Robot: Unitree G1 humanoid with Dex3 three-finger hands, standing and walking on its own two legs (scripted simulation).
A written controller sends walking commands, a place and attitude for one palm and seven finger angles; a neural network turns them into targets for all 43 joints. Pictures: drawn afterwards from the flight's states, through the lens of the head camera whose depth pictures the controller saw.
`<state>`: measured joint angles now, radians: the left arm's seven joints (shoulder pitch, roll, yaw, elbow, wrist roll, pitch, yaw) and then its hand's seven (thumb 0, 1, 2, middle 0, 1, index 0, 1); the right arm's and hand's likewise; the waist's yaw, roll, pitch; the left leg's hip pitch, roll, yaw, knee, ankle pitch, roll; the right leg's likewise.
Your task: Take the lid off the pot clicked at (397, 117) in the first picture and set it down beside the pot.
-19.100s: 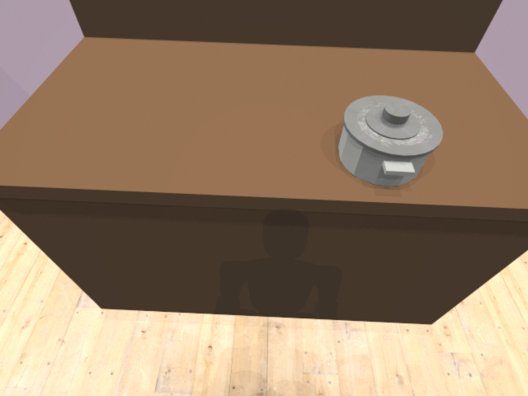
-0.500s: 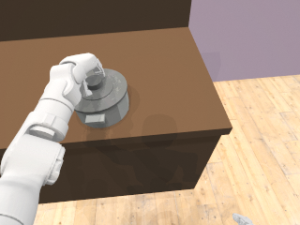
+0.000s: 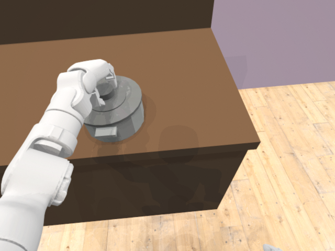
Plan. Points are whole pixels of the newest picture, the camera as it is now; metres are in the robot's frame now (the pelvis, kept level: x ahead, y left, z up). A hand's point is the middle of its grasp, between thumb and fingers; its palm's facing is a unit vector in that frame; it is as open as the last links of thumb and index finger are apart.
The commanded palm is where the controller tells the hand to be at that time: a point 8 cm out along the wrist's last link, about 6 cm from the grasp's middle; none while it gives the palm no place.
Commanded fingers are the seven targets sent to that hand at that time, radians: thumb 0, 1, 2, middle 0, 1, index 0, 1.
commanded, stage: close the fingers and squeeze the knob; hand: left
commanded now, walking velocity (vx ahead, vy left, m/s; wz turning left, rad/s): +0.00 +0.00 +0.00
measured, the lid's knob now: (104, 91) +0.49 +0.16 +0.11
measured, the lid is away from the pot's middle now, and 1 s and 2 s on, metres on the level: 0.00 0.00 0.01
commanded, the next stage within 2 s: lift the lid straight up in 0.86 s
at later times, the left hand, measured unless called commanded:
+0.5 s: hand (98, 93) +0.46 +0.16 +0.13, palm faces -0.36 -0.10 -0.93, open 8.3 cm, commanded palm +0.46 +0.17 +0.20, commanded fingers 0.00 0.44 0.92 -0.80 -1.08 -0.63 -0.99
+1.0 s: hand (98, 93) +0.46 +0.16 +0.13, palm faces -0.38 -0.08 -0.92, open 8.3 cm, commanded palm +0.46 +0.16 +0.20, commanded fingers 0.00 0.63 1.00 -0.93 -1.12 -0.72 -1.06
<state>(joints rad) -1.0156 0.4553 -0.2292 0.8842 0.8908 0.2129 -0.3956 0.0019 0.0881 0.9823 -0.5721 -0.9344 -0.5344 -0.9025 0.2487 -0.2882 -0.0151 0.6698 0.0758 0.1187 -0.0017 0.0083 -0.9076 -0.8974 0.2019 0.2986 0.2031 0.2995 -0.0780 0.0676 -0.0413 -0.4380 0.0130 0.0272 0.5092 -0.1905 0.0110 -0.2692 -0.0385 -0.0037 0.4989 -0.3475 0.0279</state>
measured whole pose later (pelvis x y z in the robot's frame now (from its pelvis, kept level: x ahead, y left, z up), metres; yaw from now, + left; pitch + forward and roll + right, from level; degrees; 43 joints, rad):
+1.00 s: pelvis +0.00 +0.00 +0.00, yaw +0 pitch +7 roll +0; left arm -1.04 0.45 -0.25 0.92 0.89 0.22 -0.40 0.01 0.22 0.83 -0.73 -1.04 -0.53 -0.95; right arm 0.26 -0.29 -0.01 0.69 0.08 0.12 0.00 0.01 -0.91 -0.90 0.20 0.30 0.20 0.30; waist -0.08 0.07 -0.04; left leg -0.44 0.01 0.02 0.51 -0.19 0.01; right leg -0.27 -0.04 -0.01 0.50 -0.35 0.03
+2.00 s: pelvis +0.00 +0.00 +0.00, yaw +1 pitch +6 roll +0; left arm -1.18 0.48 -0.25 0.89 0.90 0.26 -0.51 -0.02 0.22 0.81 -0.78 -1.04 -0.54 -0.93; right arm 0.24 -0.29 -0.01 0.69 0.07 0.03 -0.01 0.01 -0.91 -0.90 0.20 0.30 0.20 0.30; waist -0.07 0.07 -0.02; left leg -0.41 0.00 0.01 0.47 -0.17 0.01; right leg -0.24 -0.04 -0.02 0.48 -0.34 0.02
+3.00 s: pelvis -0.01 +0.00 +0.00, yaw +1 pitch +6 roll +0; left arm -1.40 0.49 -0.27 0.99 0.93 0.33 -0.59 -0.03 0.22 0.82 -0.80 -1.05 -0.53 -0.93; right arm 0.23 -0.28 0.01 0.70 0.07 0.00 -0.01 0.01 -0.91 -0.90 0.20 0.30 0.20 0.30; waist -0.07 0.07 -0.04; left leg -0.42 0.00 0.01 0.47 -0.15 0.02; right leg -0.25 -0.05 -0.02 0.48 -0.32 0.03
